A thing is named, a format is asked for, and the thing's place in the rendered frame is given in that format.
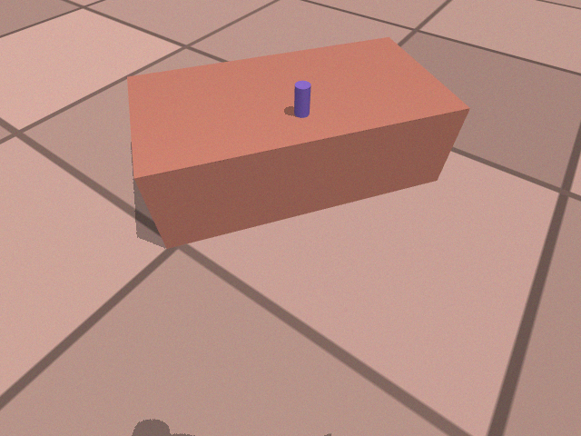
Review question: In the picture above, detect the can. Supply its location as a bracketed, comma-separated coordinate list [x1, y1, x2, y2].
[294, 81, 311, 118]

